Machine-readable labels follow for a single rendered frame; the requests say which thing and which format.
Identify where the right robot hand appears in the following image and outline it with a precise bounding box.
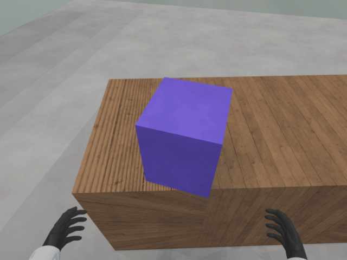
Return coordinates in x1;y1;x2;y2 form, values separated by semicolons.
265;209;307;260

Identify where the left robot forearm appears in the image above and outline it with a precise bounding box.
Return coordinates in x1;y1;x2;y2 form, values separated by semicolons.
29;245;60;260

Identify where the left robot hand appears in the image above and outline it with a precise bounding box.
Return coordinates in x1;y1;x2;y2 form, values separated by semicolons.
43;207;87;252

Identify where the carton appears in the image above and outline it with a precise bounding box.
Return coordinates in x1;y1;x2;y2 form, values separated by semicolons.
135;77;233;198

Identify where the pedestal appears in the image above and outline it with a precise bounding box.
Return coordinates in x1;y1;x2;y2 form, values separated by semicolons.
72;75;347;251

